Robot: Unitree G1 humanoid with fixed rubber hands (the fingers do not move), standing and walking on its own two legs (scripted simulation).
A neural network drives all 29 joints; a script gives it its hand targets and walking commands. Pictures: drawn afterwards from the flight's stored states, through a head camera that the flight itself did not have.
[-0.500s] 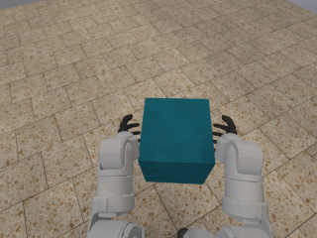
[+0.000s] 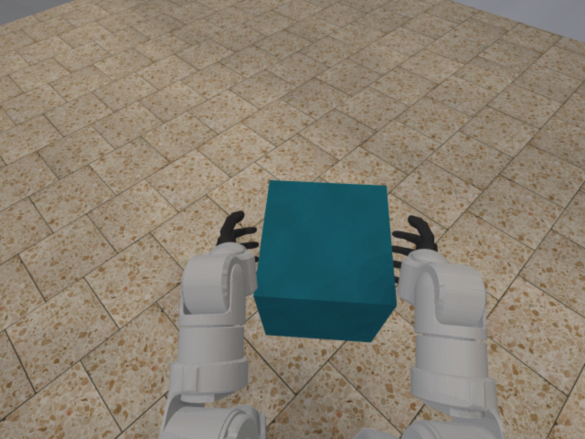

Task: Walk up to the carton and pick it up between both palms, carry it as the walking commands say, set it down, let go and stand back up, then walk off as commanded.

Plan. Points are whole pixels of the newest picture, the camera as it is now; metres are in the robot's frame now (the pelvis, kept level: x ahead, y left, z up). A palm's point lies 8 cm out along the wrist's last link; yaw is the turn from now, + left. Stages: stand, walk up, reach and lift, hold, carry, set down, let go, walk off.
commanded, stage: carry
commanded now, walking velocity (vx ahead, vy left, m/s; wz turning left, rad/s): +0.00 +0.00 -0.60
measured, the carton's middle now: (322, 264) +0.36 +0.00 -0.02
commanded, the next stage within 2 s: none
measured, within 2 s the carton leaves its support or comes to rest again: neither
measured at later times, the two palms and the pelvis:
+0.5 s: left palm (300, 332) +0.22 +0.03 +0.08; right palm (538, 404) +0.16 -0.21 +0.07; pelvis -0.11 -0.01 -0.01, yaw -18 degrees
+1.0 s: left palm out of the picture +0.10 +0.01 +0.08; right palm out of the picture +0.02 -0.23 +0.09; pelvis -0.22 -0.01 +0.00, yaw -21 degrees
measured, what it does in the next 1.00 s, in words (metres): walks backwards, turning right: left foot, then right foot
